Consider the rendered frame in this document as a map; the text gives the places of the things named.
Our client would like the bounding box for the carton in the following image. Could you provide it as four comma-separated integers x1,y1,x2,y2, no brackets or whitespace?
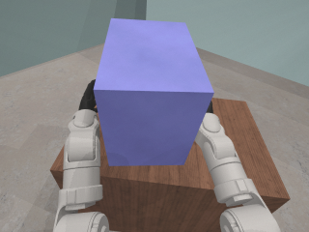
93,18,214,166

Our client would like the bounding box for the robot left hand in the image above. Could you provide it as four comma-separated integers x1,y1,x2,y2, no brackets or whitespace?
78,79,98,113

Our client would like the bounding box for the right robot forearm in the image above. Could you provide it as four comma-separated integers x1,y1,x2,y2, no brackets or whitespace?
194,112,281,232

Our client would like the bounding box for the left robot forearm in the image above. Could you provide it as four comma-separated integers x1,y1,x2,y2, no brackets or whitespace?
53,109,103,232

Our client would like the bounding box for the robot left upper arm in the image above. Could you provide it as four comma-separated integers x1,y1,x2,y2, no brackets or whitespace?
54,212,109,232

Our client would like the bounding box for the pedestal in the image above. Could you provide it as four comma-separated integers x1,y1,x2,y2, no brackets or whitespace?
50,98,291,232

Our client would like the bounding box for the robot right hand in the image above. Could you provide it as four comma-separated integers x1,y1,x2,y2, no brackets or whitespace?
206,101,213,114

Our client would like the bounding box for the robot right upper arm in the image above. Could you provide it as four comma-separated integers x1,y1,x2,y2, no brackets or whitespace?
219,204,280,232

